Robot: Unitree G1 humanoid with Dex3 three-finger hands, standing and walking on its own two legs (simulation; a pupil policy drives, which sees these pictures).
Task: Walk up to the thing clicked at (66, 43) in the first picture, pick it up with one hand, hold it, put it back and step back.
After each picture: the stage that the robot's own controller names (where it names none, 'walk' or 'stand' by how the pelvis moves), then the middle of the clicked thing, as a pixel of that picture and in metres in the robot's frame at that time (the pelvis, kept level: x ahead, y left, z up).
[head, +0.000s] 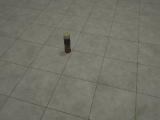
stand; (67, 43) +1.37 +0.18 -0.65
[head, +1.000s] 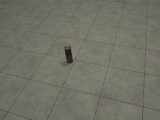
walk; (68, 53) +1.23 +0.26 -0.65
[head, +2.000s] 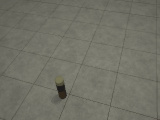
walk; (61, 88) +0.75 +0.24 -0.64
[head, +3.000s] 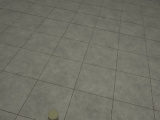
stand; out of the picture +0.51 +0.16 -0.63
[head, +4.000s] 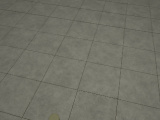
stand; out of the picture +0.47 +0.19 -0.65
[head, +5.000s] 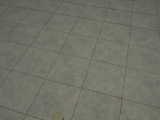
stand; out of the picture +0.46 +0.18 -0.65
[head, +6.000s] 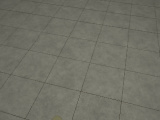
stand; out of the picture +0.45 +0.19 -0.66
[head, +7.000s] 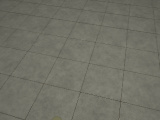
stand; out of the picture +0.45 +0.19 -0.66
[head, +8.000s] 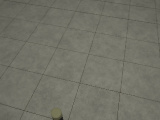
go down; (58, 119) +0.46 +0.19 -0.65
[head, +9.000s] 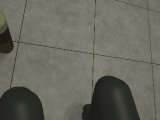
go down; (0, 35) +0.53 +0.24 -0.23
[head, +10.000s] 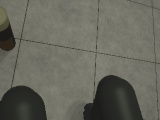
close in; (2, 32) +0.53 +0.24 -0.23
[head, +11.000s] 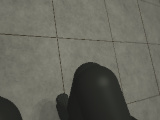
close in; out of the picture +0.51 +0.28 -0.17
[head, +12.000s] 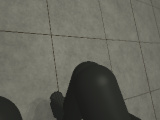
close; out of the picture +0.50 +0.29 -0.17
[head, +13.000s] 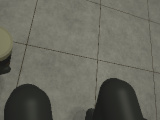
lift; out of the picture +0.39 +0.25 -0.06
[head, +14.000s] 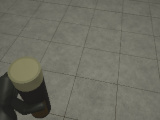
hold; (34, 93) +0.31 +0.15 +0.07
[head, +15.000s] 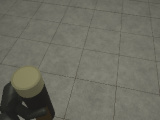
hold; (37, 99) +0.30 +0.15 +0.03
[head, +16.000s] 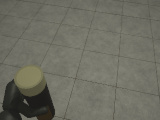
crouch; (39, 98) +0.30 +0.15 +0.02
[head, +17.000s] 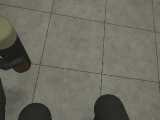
crouch; (12, 50) +0.45 +0.19 -0.05
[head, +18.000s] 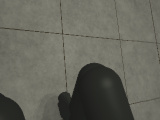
lower; out of the picture +0.47 +0.27 -0.18
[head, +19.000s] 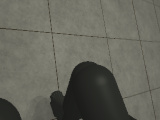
lower; out of the picture +0.48 +0.27 -0.18
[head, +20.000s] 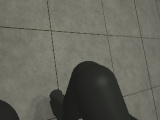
lower; out of the picture +0.48 +0.28 -0.18
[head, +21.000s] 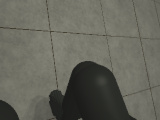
lower; out of the picture +0.48 +0.28 -0.18
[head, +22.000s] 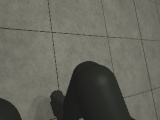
loosen; out of the picture +0.48 +0.27 -0.18
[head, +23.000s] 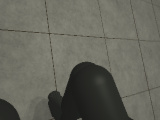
withdraw; out of the picture +0.48 +0.26 -0.19
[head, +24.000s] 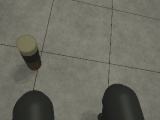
walk; (31, 55) +0.49 +0.19 -0.25
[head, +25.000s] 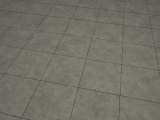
stand; out of the picture +0.43 +0.15 -0.59
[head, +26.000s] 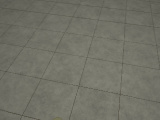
stand; out of the picture +0.43 +0.17 -0.60
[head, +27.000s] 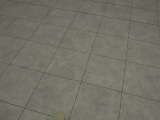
stand; out of the picture +0.44 +0.16 -0.61
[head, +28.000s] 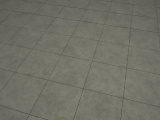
walk; out of the picture +0.45 +0.16 -0.65
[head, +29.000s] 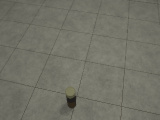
walk; (71, 98) +0.55 +0.11 -0.64
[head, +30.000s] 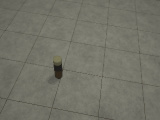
walk; (58, 68) +0.83 +0.17 -0.64
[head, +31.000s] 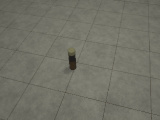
stand; (72, 59) +1.08 +0.15 -0.64
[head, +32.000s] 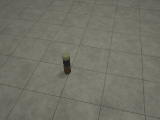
stand; (66, 63) +1.08 +0.17 -0.66
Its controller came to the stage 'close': yes
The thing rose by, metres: 0.69
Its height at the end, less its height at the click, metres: +0.00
